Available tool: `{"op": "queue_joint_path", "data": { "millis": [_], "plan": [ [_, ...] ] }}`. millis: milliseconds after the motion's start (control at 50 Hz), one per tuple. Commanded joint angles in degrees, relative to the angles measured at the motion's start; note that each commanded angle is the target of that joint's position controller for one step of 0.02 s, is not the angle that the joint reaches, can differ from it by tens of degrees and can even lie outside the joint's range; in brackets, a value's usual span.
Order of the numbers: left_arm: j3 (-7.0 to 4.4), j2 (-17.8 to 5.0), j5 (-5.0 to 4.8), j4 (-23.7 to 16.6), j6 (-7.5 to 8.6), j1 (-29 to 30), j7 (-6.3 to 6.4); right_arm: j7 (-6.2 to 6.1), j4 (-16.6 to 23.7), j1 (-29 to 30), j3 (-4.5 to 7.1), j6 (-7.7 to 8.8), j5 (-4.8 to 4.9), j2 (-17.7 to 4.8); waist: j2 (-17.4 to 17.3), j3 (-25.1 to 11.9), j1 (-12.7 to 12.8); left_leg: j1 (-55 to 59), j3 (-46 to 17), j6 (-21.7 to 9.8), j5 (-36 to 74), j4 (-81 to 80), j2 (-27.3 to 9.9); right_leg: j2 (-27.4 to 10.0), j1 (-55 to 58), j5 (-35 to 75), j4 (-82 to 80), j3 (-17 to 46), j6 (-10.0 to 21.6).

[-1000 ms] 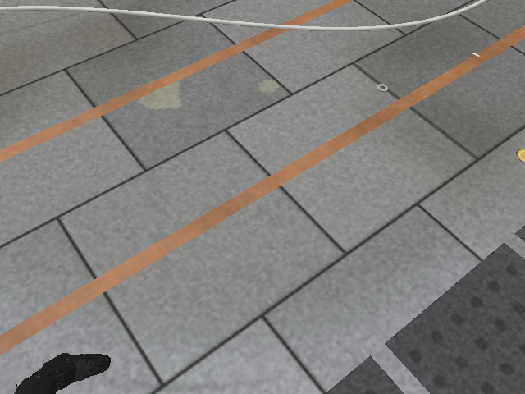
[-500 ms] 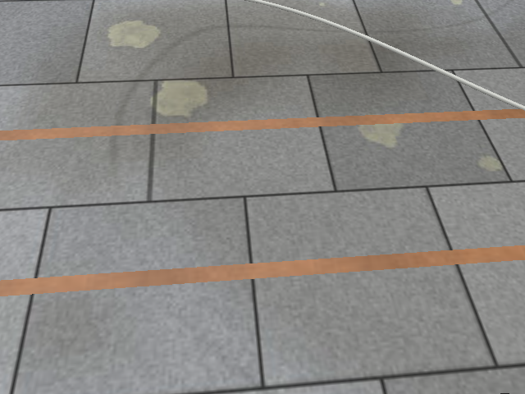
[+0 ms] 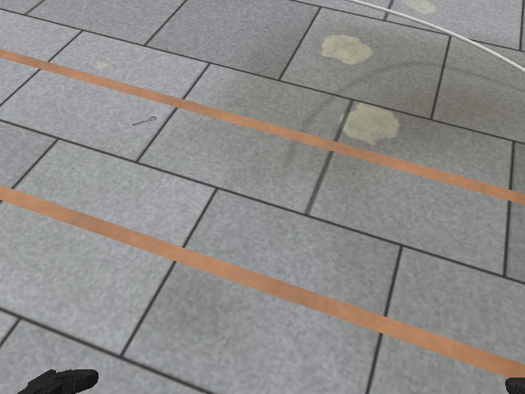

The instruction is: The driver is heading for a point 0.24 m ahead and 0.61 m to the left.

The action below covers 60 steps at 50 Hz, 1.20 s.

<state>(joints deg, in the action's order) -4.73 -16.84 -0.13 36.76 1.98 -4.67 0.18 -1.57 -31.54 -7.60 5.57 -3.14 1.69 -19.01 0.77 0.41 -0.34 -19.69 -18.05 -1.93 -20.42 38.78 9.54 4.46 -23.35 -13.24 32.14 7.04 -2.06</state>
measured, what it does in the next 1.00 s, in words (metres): walks ahead, turning left: left foot, then right foot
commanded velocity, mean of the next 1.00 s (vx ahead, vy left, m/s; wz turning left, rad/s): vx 0.82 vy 0.00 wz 1.00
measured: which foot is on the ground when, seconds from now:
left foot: down 0.00-0.00, up 0.02-0.46, down 0.48-0.90, up 0.92-1.00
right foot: down 0.00-0.48, up 0.50-0.88, down 0.90-1.00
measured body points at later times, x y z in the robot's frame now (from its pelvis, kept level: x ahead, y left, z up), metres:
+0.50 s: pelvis +0.19 +0.13 -0.02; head +0.20 +0.15 +0.43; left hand +0.03 +0.40 -0.14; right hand +0.51 +0.01 -0.07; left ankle +0.21 +0.25 -0.73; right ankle +0.07 -0.13 -0.71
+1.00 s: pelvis +0.53 +0.43 -0.01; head +0.55 +0.46 +0.44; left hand +0.39 +0.73 -0.09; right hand +0.82 +0.31 -0.13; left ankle +0.32 +0.33 -0.61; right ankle +0.68 +0.42 -0.73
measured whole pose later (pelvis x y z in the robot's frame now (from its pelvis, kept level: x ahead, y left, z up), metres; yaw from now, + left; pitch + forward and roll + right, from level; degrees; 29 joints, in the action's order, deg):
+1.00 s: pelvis +0.53 +0.43 -0.01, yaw +58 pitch +1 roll -1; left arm -2.3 -18.2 3.1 37.5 2.8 -8.5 0.7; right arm 0.8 -46.6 -18.5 3.6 2.7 -1.0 -21.5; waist -2.2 3.3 -2.5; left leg -13.0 -7.2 -7.6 -19.2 72.4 5.8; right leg -1.7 -25.1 -15.4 37.7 -3.8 0.1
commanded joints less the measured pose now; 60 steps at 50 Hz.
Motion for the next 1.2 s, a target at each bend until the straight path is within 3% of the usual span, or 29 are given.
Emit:
{"op": "queue_joint_path", "data": {
  "millis": [20, 40, 80, 160, 180, 220, 260, 400, 420, 460, 480, 500, 520, 540, 580, 600, 660, 740, 800, 840, 860, 880, 900, 920, 940, 960, 1000, 1080, 1200],
  "plan": [
    [-4.09, -12.17, 0.33, -2.15, 0.73, -11.07, 0.45, 0.64, 5.02, -1.41, -0.19, 1.59, 0.12, -1.64, 9.65, -10.22, 3.52, -22.08, 2.30, -2.19, -21.74, 13.12, -0.38, -20.71, 29.56, -25.29, -16.32, 23.48, 9.93],
    [-4.58, -13.28, 1.19, -1.99, 1.59, -10.77, 0.21, 0.91, 6.44, 0.21, 0.32, 2.85, 0.58, -4.75, 15.79, -4.59, 2.87, -30.52, 6.25, -0.39, -12.82, 23.60, -5.46, -27.15, 25.52, -39.24, -22.18, 38.39, 14.47],
    [-3.44, -9.27, -0.11, -3.57, 1.85, -5.77, 1.51, 1.06, 4.64, 1.20, 1.58, 3.15, -0.52, -9.22, 8.81, 0.03, 2.43, -30.45, 11.40, 1.79, -3.69, 30.42, -11.15, -23.50, 19.19, -33.44, -21.63, 26.81, 11.87],
    [-2.34, -8.27, 0.11, -2.16, 2.21, -9.29, 2.08, 1.57, 4.40, 0.96, 0.42, 3.28, -0.67, -5.09, 5.99, 0.87, 3.39, -30.93, 15.48, 2.87, 4.05, 37.77, -14.28, -19.22, 16.41, -25.76, -22.54, 10.34, 8.47],
    [-1.75, -9.36, 3.13, -0.35, 1.31, -12.12, 0.72, 5.11, 5.55, 5.30, -0.65, 1.64, -7.14, -4.59, -0.51, 2.25, 3.30, -28.44, 14.59, 2.42, 8.01, 37.31, -11.79, -20.04, 10.98, -25.76, -23.71, 7.16, 8.13],
    [-2.11, -10.58, 2.57, -0.33, 1.34, -10.75, -0.15, 7.28, 4.68, 2.87, -0.67, 0.76, -5.02, -3.91, 5.22, 1.59, 1.73, -28.20, 14.62, 2.95, 11.00, 36.11, -11.67, -20.37, 11.48, -23.78, -24.30, 1.55, 7.04],
    [-2.04, -10.72, 2.30, 0.16, 1.99, -11.58, -0.23, 7.46, 4.06, 2.73, -0.53, 0.65, -3.95, -4.68, 7.24, 2.17, 1.73, -28.54, 14.81, 3.61, 12.85, 32.84, -12.77, -22.04, 13.50, -22.06, -25.33, -1.82, 6.79],
    [-2.49, -12.36, 3.01, 4.33, 1.54, -18.56, 0.34, 8.51, 5.79, 12.95, -1.84, 1.38, -3.85, -3.73, 8.13, 7.54, 5.84, -23.86, 23.20, -2.10, 1.68, 10.50, -15.20, -24.13, 23.57, -14.35, -26.63, -16.60, 5.48],
    [-2.43, -12.56, 3.03, 4.95, 1.14, -19.05, 0.33, 8.26, 5.67, 13.14, -2.11, 1.50, -3.98, -3.45, 7.95, 7.90, 5.65, -21.79, 25.09, -3.50, -0.98, 7.93, -14.33, -24.12, 24.47, -9.40, -25.05, -18.61, 5.51],
    [-2.34, -14.16, 2.50, 5.78, 0.43, -18.76, 0.02, 6.69, 2.83, 4.78, -1.61, 1.92, -3.89, -4.50, 7.55, 2.67, 0.78, -7.73, 30.55, -6.40, -6.78, 4.55, -6.97, -23.71, 24.62, 29.64, -10.31, -23.25, 5.53],
    [-2.15, -15.02, 1.59, 5.68, -0.04, -17.41, -0.31, 5.49, -1.48, -8.06, -0.54, 2.71, -3.45, -5.42, 4.79, -4.38, -6.22, 8.21, 31.50, -8.10, -2.95, 0.93, -1.84, -22.39, 20.77, 49.35, 7.73, -25.77, 5.32],
    [-1.34, -13.79, 1.81, 4.04, 0.17, -16.40, -0.53, 4.66, -6.41, -22.62, 1.50, 3.01, -3.60, -9.40, -1.40, -13.00, -12.98, 30.35, 23.42, -9.24, -5.19, -2.08, -2.99, -20.84, 5.38, 40.36, 29.26, -25.29, 3.73],
    [1.21, -3.39, 3.13, -2.45, 1.00, -12.86, -1.75, 3.83, -5.79, -19.78, 3.16, 2.72, -2.47, -19.04, -22.75, -11.00, -7.66, 38.56, -12.08, -14.21, -28.15, -17.24, -20.06, -9.66, -21.70, -16.14, 46.30, -21.13, -0.39],
    [0.69, -7.69, 3.89, -5.81, 1.87, -2.68, -1.86, 3.26, -4.13, -20.76, 3.05, 3.23, -1.63, -18.80, -13.75, -11.91, -10.75, 37.88, -27.99, -15.77, -23.38, -24.90, -22.57, -7.11, -29.12, -14.94, 52.27, -7.13, -0.56],
    [1.40, -8.00, 2.80, -5.04, 3.05, -3.47, -1.77, 2.29, -7.11, -20.97, 2.18, 3.73, -3.14, -14.86, -4.78, -3.24, -6.57, 30.98, -17.48, -15.44, -3.90, -22.14, -22.60, -11.74, -30.02, -7.16, 46.91, -5.47, 1.25],
    [1.55, -7.99, 3.33, -4.04, 2.95, -5.03, -1.75, 1.92, -6.49, -17.26, 1.55, 4.17, -3.29, -12.97, -2.12, -0.96, -3.65, 23.64, -12.25, -14.63, -1.64, -21.98, -19.89, -13.30, -25.40, -6.24, 42.73, -5.27, 1.09],
    [1.82, -7.90, 4.25, -3.12, 0.33, -6.91, -2.19, 1.99, -6.31, -13.08, -0.51, 5.78, -2.33, -8.66, -3.68, 2.67, 0.74, 12.02, -6.96, -16.09, 2.83, -26.18, -15.42, -13.48, -19.19, -7.57, 35.55, -5.49, -0.76],
    [3.27, -5.66, 3.04, -7.12, 0.06, 5.27, -2.66, 2.21, -7.92, -13.63, -0.05, 7.47, -2.49, -9.38, -2.46, 7.98, -0.39, 5.55, -2.50, -15.27, 16.84, -30.30, -10.93, -9.90, -15.57, 4.93, 17.17, -8.69, -2.33],
    [3.78, -4.88, 1.90, -7.95, 0.65, 8.13, -2.85, 2.08, -10.05, -15.01, 0.67, 8.08, -1.19, -10.97, -3.43, 5.20, -1.84, 7.00, -3.08, -12.75, 32.26, -30.83, -12.66, -6.78, -4.00, 17.08, 5.55, -8.75, -0.21],
    [2.99, -6.83, 1.52, -6.39, 0.67, 3.47, -1.98, 1.80, -10.88, -13.91, 1.07, 8.12, -0.75, -12.47, -3.39, 1.33, 0.33, 10.76, -2.88, -9.92, 46.19, -25.43, -12.63, -4.25, 6.47, 15.91, 1.67, -8.24, 1.44],
    [1.88, -9.30, 1.40, -4.38, 0.70, -3.34, -1.13, 1.75, -11.26, -13.57, 1.40, 8.07, -1.01, -13.90, -3.25, -3.49, 3.27, 12.54, -2.71, -8.30, 56.67, -17.28, -12.11, -2.31, 14.89, 11.29, 2.94, -8.33, 2.05],
    [0.45, -11.81, 0.96, -1.83, 0.70, -14.90, 0.16, 1.98, -11.20, -10.96, 1.78, 7.97, -1.86, -15.62, -3.21, -8.96, 10.16, 8.77, -2.25, -6.92, 58.88, -3.12, -11.22, -2.81, 27.62, 6.61, 4.33, -8.79, 2.33],
    [-1.08, -14.27, 1.26, 1.42, 0.48, -28.15, 1.73, 2.15, -11.03, -8.06, 1.24, 8.42, -2.89, -13.35, -2.55, -13.86, 16.93, 1.18, -0.10, -5.89, 52.51, 13.32, -8.04, -6.72, 40.96, -0.93, 5.45, -7.09, 2.52],
    [-1.97, -17.93, 3.83, 2.94, 1.16, -34.62, 2.62, 2.01, -8.92, -9.35, -1.59, 8.83, -2.82, -1.53, 15.21, -18.40, 15.16, -12.35, 3.90, -5.72, 0.99, 37.71, -0.96, -22.44, 50.64, -25.78, -1.21, 12.71, 4.10],
    [-1.90, -18.59, 4.42, 0.67, 1.35, -24.27, 1.58, 2.03, -5.99, -15.11, -2.86, 8.67, -0.44, -1.12, 26.30, -21.38, 5.93, -20.48, 6.57, -5.94, -6.46, 45.02, -0.42, -31.25, 46.97, -34.53, -18.01, 44.34, 6.32],
    [-1.16, -12.16, 3.74, -1.31, 1.12, -14.65, 1.11, 1.73, -8.58, -12.53, -2.43, 7.56, -2.19, -5.24, 14.66, -12.16, 4.35, -21.83, 8.72, -6.07, 1.17, 45.03, -6.10, -28.90, 36.87, -41.15, -19.45, 38.93, 8.08],
    [0.23, -6.32, 3.32, 1.04, 1.00, -15.22, 0.43, 3.30, -9.57, -5.47, -2.18, 6.16, -4.29, -6.18, 1.76, -1.75, 5.22, -18.24, 11.40, -5.15, 5.55, 39.56, -11.28, -23.91, 23.22, -18.59, -16.87, 18.53, 7.64],
    [1.31, -3.45, 1.62, 7.16, 3.54, -17.30, -0.55, 5.90, -5.24, -0.06, -3.80, 3.23, -3.97, -0.82, 2.99, 4.20, 1.25, -23.50, 12.50, -3.89, 7.17, 36.54, -15.52, -22.99, 17.22, -4.14, -21.60, 2.53, 6.78],
    [1.40, -4.99, 1.24, 9.20, 5.44, -14.98, -0.34, 7.70, -0.45, 11.89, -5.51, 3.77, -4.00, 0.89, -0.32, 9.84, -1.05, -15.80, 25.00, -4.30, 22.31, 9.34, -11.31, -15.70, 13.13, 35.66, -23.04, -22.59, 3.53]
  ]
}}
